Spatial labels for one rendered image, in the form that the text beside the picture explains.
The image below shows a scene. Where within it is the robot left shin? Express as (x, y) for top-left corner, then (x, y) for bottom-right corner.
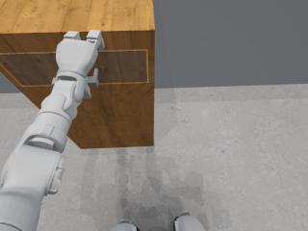
(119, 219), (132, 225)

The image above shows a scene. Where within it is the drawer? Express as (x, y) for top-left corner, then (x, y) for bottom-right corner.
(0, 49), (147, 86)

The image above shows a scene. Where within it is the left robot forearm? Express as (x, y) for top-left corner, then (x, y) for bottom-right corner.
(1, 71), (87, 188)

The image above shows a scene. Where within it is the cabinet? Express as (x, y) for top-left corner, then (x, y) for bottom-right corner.
(0, 0), (155, 149)

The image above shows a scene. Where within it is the left robot upper arm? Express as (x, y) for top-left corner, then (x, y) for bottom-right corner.
(0, 144), (65, 231)

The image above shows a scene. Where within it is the right robot thigh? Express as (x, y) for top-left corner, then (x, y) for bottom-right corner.
(174, 215), (206, 231)

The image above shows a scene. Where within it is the handle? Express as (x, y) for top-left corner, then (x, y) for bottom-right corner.
(51, 68), (99, 89)

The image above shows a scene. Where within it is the robot left hand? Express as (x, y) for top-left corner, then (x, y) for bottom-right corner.
(56, 30), (105, 99)

